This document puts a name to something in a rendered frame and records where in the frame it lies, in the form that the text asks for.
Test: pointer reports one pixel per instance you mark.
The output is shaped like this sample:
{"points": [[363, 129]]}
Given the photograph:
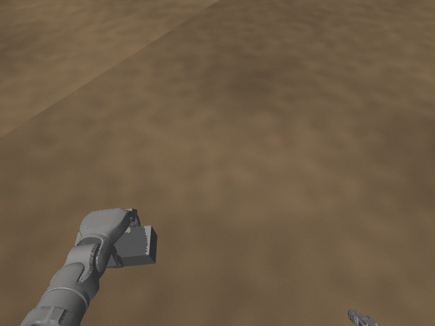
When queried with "left robot hand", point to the left robot hand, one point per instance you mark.
{"points": [[111, 223]]}

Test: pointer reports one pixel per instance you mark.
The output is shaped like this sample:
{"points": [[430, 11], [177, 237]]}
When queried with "left robot arm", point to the left robot arm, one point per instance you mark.
{"points": [[67, 299]]}

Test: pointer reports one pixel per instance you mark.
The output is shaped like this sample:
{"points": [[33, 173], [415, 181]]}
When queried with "carton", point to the carton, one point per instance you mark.
{"points": [[137, 246]]}

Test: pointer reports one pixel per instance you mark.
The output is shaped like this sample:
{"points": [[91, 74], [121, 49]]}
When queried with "right robot hand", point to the right robot hand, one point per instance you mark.
{"points": [[360, 319]]}

